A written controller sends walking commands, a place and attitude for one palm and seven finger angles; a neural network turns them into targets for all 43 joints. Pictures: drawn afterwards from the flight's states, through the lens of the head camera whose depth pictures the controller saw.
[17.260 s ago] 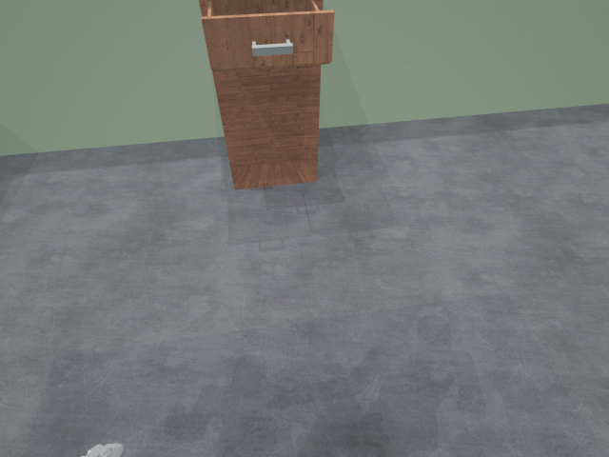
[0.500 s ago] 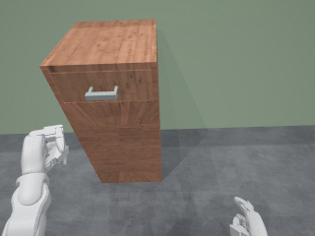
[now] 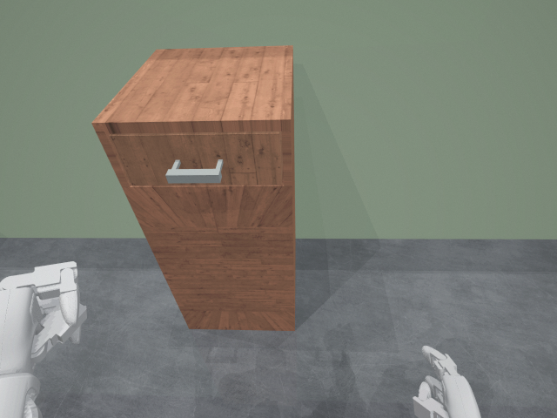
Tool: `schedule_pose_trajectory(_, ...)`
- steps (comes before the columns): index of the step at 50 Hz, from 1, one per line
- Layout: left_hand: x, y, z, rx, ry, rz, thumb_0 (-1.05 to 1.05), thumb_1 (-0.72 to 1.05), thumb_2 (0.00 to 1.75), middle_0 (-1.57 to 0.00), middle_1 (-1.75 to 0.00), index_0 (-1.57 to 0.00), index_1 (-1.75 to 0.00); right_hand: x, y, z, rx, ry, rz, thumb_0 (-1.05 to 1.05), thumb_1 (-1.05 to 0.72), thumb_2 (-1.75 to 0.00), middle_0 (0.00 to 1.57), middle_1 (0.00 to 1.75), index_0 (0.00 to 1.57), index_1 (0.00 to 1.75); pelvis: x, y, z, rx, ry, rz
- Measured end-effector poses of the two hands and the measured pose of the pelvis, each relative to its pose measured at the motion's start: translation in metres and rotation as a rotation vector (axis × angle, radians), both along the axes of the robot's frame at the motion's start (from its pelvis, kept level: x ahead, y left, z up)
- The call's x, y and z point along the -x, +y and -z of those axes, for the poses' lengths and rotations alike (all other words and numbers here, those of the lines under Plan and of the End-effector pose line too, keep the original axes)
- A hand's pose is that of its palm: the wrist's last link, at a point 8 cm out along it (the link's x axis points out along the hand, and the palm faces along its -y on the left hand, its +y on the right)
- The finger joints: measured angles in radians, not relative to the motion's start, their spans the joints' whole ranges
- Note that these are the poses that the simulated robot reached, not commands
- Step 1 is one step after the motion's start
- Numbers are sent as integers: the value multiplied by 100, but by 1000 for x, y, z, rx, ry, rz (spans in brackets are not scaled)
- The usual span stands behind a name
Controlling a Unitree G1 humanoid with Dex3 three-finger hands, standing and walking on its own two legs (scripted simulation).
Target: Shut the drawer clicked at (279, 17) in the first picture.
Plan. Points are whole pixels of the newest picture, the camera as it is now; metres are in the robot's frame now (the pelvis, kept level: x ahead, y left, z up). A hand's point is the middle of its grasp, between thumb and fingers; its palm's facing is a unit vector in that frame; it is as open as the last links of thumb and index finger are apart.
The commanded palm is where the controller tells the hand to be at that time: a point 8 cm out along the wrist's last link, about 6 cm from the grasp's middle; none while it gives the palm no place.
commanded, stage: step back with the hand held close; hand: left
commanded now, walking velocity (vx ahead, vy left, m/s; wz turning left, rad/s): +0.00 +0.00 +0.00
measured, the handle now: (196, 170) +0.58 +0.27 +0.04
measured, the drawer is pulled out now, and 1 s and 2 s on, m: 0.00 0.00 0.00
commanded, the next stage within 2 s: stop stepping back and stand still in 1.14 s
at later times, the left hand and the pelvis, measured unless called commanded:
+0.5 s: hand (68, 316) +0.17 +0.26 +0.15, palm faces +0.26 -0.82 -0.50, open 3.3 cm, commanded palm +0.11 +0.30 +0.17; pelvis -0.03 +0.03 +0.00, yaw -2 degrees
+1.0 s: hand out of the picture +0.05 +0.28 +0.16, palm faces +0.44 -0.79 -0.42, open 3.3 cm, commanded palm -0.01 +0.32 +0.17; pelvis -0.13 +0.04 -0.02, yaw +2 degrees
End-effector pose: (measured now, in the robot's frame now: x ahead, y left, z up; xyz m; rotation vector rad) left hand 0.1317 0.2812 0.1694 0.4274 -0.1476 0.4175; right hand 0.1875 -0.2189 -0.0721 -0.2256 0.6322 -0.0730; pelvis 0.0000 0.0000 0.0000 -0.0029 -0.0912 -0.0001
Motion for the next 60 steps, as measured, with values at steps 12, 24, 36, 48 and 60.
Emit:
schedule_pose_trajectory(12,-13,6,-12,-83,-14,61,1,89,90,-141,-160,-141,-160,4,4,-2,-8,32,24,1,-91,-89,20,30,20,30,2,6,0,13,44,14)
schedule_pose_trajectory(24,-6,18,-2,-125,82,151,1,89,90,-140,-160,-141,-160,57,-2,6,22,135,151,1,-91,-89,20,30,20,30,27,27,2,13,84,39)
schedule_pose_trajectory(36,50,32,-9,-182,-12,126,1,89,90,-140,-160,-141,-160,104,20,13,14,100,119,1,-91,-89,20,30,20,30,74,38,11,33,77,7)
schedule_pose_trajectory(48,122,36,-6,-129,-98,22,1,89,90,-141,-160,-141,-160,137,26,24,37,98,51,1,-91,-89,20,30,20,30,117,39,18,32,71,-24)
schedule_pose_trajectory(60,153,23,-13,-174,-130,114,1,89,90,-141,-160,-141,-160,188,26,14,-4,26,43,1,-91,-89,20,30,20,30,172,26,20,31,133,13)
